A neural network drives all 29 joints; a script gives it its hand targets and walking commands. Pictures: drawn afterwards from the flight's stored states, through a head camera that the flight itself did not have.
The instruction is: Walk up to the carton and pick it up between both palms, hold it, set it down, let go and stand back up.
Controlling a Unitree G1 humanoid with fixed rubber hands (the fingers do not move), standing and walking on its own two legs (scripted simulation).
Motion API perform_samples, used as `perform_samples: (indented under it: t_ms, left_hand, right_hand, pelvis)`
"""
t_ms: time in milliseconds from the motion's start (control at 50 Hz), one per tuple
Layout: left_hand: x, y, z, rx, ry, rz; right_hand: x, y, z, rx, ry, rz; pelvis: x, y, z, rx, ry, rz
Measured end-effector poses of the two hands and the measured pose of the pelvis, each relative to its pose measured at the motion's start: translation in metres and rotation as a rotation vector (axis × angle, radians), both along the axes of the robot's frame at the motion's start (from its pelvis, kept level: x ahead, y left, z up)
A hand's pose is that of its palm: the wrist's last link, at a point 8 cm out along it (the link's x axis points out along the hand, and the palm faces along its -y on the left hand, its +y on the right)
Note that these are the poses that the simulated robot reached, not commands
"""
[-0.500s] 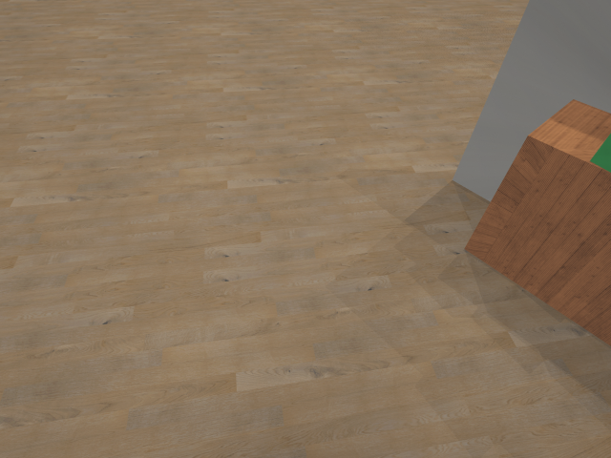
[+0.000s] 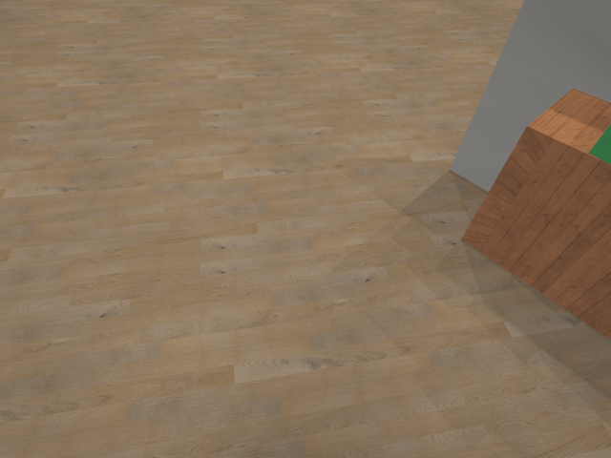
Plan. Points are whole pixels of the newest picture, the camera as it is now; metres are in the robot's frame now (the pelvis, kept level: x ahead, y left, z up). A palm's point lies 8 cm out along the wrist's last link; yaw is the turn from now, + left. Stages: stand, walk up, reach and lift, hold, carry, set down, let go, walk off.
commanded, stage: stand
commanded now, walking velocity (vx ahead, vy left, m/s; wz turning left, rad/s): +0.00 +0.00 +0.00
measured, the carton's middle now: out of the picture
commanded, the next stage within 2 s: walk up in 0.32 s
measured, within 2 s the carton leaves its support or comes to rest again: neither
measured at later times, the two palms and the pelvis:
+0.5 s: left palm out of the picture -0.01 +0.20 -0.15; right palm out of the picture +0.00 -0.21 -0.14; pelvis +0.01 +0.00 +0.00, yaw +0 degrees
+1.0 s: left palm out of the picture +0.15 +0.21 -0.12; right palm out of the picture -0.06 -0.25 -0.14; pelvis -0.02 -0.01 -0.01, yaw -16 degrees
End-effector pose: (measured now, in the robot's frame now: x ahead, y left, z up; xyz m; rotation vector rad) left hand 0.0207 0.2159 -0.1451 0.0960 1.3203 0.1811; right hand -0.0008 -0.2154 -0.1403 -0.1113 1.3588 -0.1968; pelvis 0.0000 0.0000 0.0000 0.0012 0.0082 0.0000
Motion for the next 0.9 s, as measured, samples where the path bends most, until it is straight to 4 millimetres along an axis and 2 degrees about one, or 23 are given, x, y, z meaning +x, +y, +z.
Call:
perform_samples:
  t_ms: [160,300,520,600,660,740,820,900]
  left_hand:
    - [-0.013,-0.005,0.000,-0.002,0.059,0.001]
    - [-0.017,-0.008,-0.001,-0.006,0.070,0.021]
    - [-0.036,-0.018,-0.001,-0.026,0.131,0.023]
    - [-0.037,-0.016,-0.005,-0.024,0.149,-0.005]
    - [-0.026,-0.007,-0.010,-0.005,0.132,-0.044]
    - [0.002,0.012,-0.013,0.033,0.072,-0.096]
    - [0.039,0.026,-0.011,0.068,-0.001,-0.167]
    - [0.085,0.022,0.006,0.091,-0.080,-0.267]
  right_hand:
    - [0.004,0.008,-0.004,0.018,0.011,-0.016]
    - [0.006,0.009,-0.005,0.022,0.017,-0.009]
    - [-0.003,0.010,-0.005,0.033,0.060,0.001]
    - [-0.001,0.000,-0.010,0.002,0.033,-0.046]
    - [-0.001,-0.014,-0.013,-0.041,0.004,-0.077]
    - [-0.007,-0.029,-0.012,-0.095,-0.004,-0.101]
    - [-0.019,-0.033,-0.006,-0.129,-0.026,-0.138]
    - [-0.040,-0.033,0.001,-0.125,-0.044,-0.194]
  pelvis:
    - [0.006,0.001,0.001,-0.002,-0.010,-0.010]
    - [0.009,0.001,0.002,0.001,-0.025,-0.005]
    - [0.009,-0.002,0.003,0.005,-0.036,-0.002]
    - [0.003,-0.004,-0.003,0.010,-0.029,-0.055]
    - [-0.005,-0.003,-0.010,0.013,-0.017,-0.077]
    - [-0.011,0.002,-0.015,0.017,-0.006,-0.105]
    - [-0.014,0.007,-0.015,0.023,0.002,-0.156]
    - [-0.014,0.003,-0.007,-0.013,0.002,-0.212]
